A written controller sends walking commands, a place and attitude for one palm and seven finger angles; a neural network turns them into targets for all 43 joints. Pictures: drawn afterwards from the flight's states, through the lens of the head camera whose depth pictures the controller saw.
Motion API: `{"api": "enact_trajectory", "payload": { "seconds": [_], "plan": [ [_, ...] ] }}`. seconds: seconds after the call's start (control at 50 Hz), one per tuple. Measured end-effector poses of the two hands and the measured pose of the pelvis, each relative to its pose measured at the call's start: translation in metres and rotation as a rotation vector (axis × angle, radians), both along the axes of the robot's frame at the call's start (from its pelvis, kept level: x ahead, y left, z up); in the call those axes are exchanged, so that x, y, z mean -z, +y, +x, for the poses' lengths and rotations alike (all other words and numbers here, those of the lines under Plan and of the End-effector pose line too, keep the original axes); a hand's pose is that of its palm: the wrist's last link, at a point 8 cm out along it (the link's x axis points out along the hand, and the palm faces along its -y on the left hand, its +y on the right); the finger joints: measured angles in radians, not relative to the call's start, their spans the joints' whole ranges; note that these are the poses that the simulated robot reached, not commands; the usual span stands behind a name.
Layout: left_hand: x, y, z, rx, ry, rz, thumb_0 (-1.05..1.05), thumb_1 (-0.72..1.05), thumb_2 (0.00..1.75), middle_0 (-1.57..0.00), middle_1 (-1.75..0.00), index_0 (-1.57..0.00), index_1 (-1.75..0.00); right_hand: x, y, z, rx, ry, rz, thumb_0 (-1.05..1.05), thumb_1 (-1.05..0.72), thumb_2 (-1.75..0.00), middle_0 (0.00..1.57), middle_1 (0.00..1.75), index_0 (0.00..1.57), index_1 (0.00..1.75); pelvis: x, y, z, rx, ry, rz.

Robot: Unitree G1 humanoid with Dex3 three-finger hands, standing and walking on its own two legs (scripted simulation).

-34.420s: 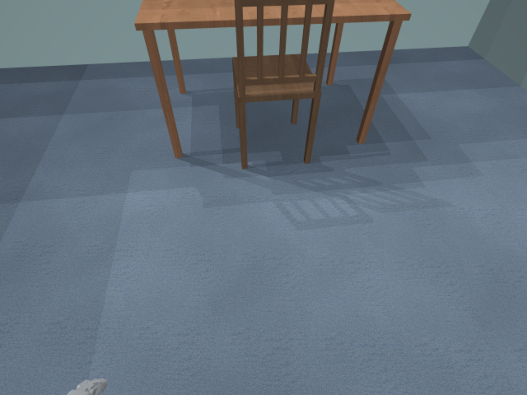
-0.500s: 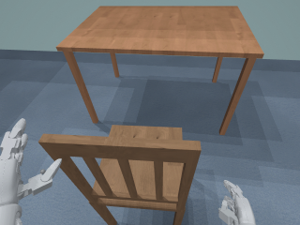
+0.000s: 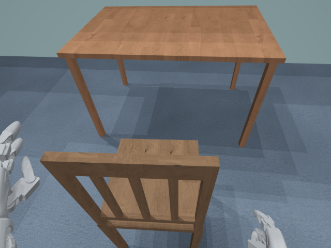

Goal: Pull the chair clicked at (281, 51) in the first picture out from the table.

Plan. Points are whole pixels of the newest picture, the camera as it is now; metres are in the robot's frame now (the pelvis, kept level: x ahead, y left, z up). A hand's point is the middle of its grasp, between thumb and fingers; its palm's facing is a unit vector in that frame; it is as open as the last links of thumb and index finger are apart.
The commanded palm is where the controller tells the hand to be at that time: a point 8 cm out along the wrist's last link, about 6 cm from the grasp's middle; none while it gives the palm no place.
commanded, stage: step back with the hand held close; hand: left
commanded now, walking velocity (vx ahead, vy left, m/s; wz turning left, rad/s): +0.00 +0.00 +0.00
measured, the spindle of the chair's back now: (140, 198) +0.27 +0.12 -0.09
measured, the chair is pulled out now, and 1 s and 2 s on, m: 0.62 0.62 0.62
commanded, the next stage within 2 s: stop stepping back and stand still in 1.96 s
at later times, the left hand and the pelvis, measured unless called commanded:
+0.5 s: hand (31, 194) +0.16 +0.26 +0.15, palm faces +0.38 -0.75 -0.54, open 7.5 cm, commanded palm +0.11 +0.30 +0.18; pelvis -0.04 +0.00 +0.00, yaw -1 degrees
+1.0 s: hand (11, 217) +0.12 +0.26 +0.16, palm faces +0.46 -0.74 -0.49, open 7.5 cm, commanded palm +0.06 +0.30 +0.18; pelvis -0.08 +0.00 -0.01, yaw +0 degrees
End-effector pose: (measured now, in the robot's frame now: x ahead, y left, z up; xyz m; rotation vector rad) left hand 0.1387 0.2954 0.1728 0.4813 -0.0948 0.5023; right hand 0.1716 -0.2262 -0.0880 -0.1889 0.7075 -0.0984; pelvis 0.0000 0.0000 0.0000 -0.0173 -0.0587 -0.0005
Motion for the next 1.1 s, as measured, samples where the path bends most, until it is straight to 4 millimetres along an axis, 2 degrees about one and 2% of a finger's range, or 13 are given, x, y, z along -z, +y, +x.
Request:
{"api": "enact_trajectory", "payload": {
  "seconds": [0.14,0.24,0.34,0.44,0.6,0.74,0.92,1.1],
  "plan": [
    [-0.003,0.002,-0.004,-0.013,-0.025,-0.004,0.02,0.88,0.9,-0.21,-0.3,-0.21,-0.3,-0.004,0.005,0.004,-0.015,-0.026,0.009,0.01,-0.9,-0.9,0.2,0.3,0.2,0.3,0.0,0.0,-0.004,-0.001,-0.007,0.002],
    [-0.015,0.007,0.0,0.015,-0.064,0.04,0.02,0.89,0.9,-0.21,-0.3,-0.21,-0.3,-0.006,0.007,0.002,-0.003,-0.027,0.015,0.01,-0.9,-0.9,0.2,0.3,0.2,0.3,0.001,0.001,-0.013,0.007,0.012,-0.002],
    [-0.008,0.002,0.001,0.06,0.015,0.065,0.02,0.89,0.9,-0.21,-0.3,-0.2,-0.3,-0.002,0.004,-0.012,0.051,-0.004,0.025,0.01,-0.9,-0.9,0.2,0.3,0.2,0.3,0.001,0.006,-0.021,0.019,0.041,0.007],
    [-0.002,-0.004,-0.01,0.091,0.086,0.087,0.02,0.89,0.9,-0.21,-0.3,-0.21,-0.3,0.007,0.0,-0.033,0.092,0.04,0.03,0.01,-0.9,-0.9,0.2,0.3,0.2,0.3,0.003,0.005,-0.031,0.019,0.058,0.014],
    [-0.008,-0.003,-0.038,0.055,0.05,0.124,0.02,0.88,0.9,-0.22,-0.3,-0.21,-0.3,0.021,-0.006,-0.064,0.102,0.082,0.019,0.01,-0.9,-0.9,0.2,0.3,0.2,0.3,0.009,0.001,-0.053,0.009,0.07,0.008],
    [-0.004,0.003,-0.055,0.042,0.017,0.117,0.02,0.88,0.9,-0.22,-0.3,-0.21,-0.3,0.017,-0.01,-0.086,0.114,0.07,-0.017,0.01,-0.9,-0.9,0.2,0.3,0.2,0.3,0.012,0.004,-0.071,0.011,0.076,0.012],
    [-0.006,0.002,-0.065,0.047,-0.038,0.122,0.02,0.88,0.9,-0.21,-0.3,-0.21,-0.3,0.012,-0.009,-0.098,0.088,0.038,-0.029,0.01,-0.9,-0.9,0.2,0.3,0.2,0.3,0.014,0.001,-0.081,0.007,0.082,0.002],
    [-0.006,0.004,-0.061,0.078,-0.038,0.145,0.02,0.88,0.9,-0.22,-0.3,-0.21,-0.3,0.011,-0.008,-0.101,0.086,0.059,-0.051,0.01,-0.9,-0.9,0.21,0.3,0.2,0.3,0.014,0.004,-0.084,0.005,0.099,0.001]
  ]
}}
